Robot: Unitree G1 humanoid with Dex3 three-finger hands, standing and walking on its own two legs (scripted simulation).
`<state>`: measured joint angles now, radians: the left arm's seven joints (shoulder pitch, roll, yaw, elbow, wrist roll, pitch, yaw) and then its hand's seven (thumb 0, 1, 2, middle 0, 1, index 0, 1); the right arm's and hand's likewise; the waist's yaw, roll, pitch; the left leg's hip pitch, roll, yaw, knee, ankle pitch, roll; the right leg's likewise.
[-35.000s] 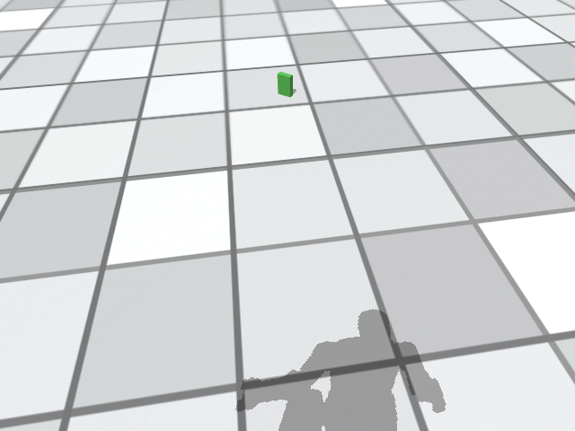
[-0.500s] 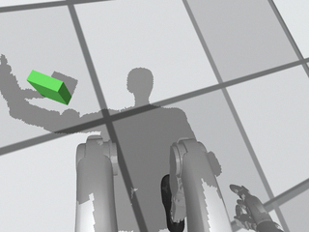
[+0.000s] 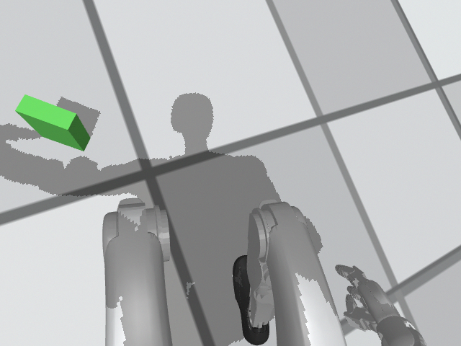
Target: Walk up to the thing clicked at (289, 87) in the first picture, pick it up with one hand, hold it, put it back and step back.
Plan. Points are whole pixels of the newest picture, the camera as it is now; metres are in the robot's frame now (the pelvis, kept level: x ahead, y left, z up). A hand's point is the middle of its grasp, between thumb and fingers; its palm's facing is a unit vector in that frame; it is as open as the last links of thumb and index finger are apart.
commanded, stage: go down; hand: left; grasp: from above
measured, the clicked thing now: (57, 126) +0.50 +0.36 -0.28
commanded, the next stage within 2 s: approach in 1.00 s
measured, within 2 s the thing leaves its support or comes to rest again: neither
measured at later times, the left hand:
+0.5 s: hand out of the picture +0.35 +0.54 +0.03, palm faces +0.54 -0.84 -0.09, open 17.4 cm
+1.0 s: hand out of the picture +0.35 +0.53 +0.05, palm faces +0.52 -0.85 -0.07, open 17.5 cm
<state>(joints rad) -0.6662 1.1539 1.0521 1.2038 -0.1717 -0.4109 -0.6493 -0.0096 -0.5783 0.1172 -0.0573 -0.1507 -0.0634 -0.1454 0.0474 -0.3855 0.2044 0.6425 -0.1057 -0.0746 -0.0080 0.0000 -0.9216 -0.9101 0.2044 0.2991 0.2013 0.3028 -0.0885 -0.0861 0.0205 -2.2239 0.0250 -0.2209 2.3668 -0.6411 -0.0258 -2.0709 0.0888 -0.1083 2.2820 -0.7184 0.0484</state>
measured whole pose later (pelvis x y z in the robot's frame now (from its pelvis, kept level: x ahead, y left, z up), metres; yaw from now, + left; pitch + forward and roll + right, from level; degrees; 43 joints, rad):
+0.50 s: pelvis +0.00 +0.00 -0.01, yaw -1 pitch +26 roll -12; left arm -0.68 1.21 1.05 1.20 -0.13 -0.40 -0.62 -0.01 -0.61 0.13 -0.06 -0.17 -0.07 -0.17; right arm 0.04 -0.39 0.23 0.61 -0.12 -0.04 0.00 0.00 -0.92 -0.91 0.20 0.30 0.20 0.30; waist -0.09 -0.10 0.05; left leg -2.24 0.02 -0.23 2.39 -0.64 -0.01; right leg -2.07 0.09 -0.12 2.30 -0.72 0.04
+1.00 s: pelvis +0.00 +0.00 +0.00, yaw +0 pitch +28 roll -11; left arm -0.68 1.18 1.03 1.21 -0.18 -0.40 -0.66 -0.01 -0.61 0.11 -0.07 -0.14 -0.06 -0.14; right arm 0.05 -0.38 0.21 0.66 -0.09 -0.04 0.00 0.00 -0.92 -0.91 0.20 0.30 0.20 0.30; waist -0.09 -0.08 0.02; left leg -2.22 0.03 -0.22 2.36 -0.65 -0.02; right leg -2.07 0.08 -0.11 2.27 -0.72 0.05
